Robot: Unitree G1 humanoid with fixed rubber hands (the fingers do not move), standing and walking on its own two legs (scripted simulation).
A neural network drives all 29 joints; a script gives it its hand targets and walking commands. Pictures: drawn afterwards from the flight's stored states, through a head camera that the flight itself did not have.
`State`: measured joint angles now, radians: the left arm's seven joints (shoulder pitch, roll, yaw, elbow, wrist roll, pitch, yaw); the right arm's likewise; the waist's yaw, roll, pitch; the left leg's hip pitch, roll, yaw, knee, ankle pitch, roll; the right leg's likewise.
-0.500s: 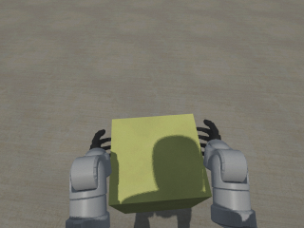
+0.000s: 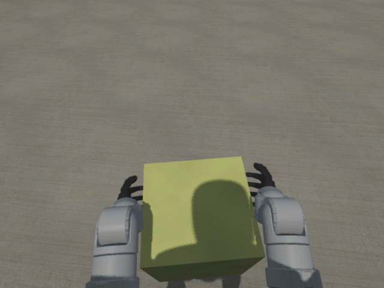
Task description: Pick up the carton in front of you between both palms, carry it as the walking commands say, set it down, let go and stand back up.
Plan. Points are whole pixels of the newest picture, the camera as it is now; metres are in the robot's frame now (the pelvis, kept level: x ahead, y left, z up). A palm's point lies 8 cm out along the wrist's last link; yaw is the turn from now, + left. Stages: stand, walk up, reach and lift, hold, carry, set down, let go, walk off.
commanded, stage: carry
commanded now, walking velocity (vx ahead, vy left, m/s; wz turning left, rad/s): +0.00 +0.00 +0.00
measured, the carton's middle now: (197, 224) +0.30 +0.00 -0.04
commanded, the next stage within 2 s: hold in 1.24 s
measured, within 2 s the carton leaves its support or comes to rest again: neither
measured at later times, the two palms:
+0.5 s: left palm (122, 240) +0.23 +0.15 +0.03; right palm (273, 226) +0.24 -0.15 +0.04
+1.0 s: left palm (124, 250) +0.21 +0.14 +0.04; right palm (282, 238) +0.22 -0.16 +0.05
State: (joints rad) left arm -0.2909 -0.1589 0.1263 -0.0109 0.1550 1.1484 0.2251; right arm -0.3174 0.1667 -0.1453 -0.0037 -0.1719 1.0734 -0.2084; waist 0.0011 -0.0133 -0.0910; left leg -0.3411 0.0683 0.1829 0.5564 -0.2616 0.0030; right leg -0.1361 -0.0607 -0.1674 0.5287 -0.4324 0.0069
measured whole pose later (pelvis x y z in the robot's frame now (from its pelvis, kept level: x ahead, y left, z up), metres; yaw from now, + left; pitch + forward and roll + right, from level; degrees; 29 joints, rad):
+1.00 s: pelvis -0.08 -0.01 +0.00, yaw +0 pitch +1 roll +0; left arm -0.24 -0.15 0.16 0.22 0.25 0.77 0.06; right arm -0.27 0.15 -0.21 0.23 -0.27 0.71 -0.04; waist 0.00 0.00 -0.09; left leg -0.40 0.10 0.17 0.51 -0.12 0.01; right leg -0.23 -0.04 -0.18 0.57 -0.36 -0.03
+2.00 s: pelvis -0.06 +0.05 +0.01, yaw -15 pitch -6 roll +0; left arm -0.28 -0.16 0.22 0.28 0.30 0.74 0.03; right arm -0.32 0.17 -0.29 0.35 -0.31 0.66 0.01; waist 0.00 -0.05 0.01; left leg -0.15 -0.04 -0.01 0.39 -0.14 0.03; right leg -0.05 0.00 0.13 0.40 -0.25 0.02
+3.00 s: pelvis -0.12 +0.06 -0.16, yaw -16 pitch +40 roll -4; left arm -0.82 -0.01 0.41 0.66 0.29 0.29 0.03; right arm -0.77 0.22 -0.50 0.57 -0.24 0.22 -0.15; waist 0.03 -0.07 -0.19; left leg -1.69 -0.05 -0.10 1.34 -0.35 -0.02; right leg -1.58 0.12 0.09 1.38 -0.50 0.06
